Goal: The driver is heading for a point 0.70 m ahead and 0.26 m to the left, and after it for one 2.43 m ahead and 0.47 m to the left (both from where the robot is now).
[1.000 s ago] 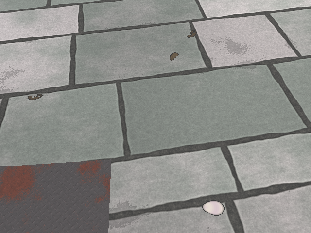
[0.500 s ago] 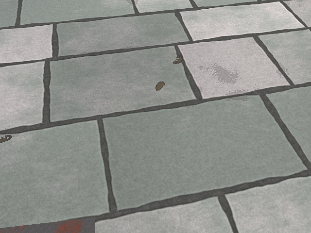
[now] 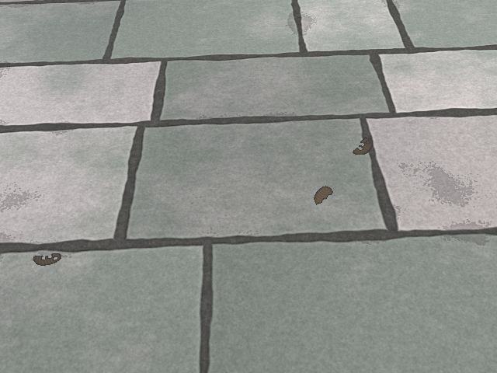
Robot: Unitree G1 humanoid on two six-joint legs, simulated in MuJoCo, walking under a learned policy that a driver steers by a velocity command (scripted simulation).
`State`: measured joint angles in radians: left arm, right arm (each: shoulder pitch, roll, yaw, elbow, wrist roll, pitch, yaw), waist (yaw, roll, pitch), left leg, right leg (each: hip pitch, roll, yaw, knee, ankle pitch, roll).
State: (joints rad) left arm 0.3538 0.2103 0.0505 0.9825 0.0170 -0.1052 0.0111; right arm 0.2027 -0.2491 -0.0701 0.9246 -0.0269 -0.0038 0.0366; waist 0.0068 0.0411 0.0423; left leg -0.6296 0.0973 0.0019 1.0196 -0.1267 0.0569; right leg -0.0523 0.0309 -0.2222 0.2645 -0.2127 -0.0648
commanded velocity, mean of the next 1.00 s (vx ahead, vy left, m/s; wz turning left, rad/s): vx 0.50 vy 0.00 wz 0.56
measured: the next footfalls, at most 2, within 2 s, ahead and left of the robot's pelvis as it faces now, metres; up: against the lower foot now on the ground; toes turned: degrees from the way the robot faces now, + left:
left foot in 0.24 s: +0.28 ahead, +0.11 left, +0.00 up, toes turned +14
right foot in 0.80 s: +0.64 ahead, +0.07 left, +0.00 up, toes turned +30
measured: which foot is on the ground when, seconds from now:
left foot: up 0.00-0.22, down 0.24-0.82, up 0.84-1.00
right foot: down 0.00-0.26, up 0.28-0.78, down 0.80-1.00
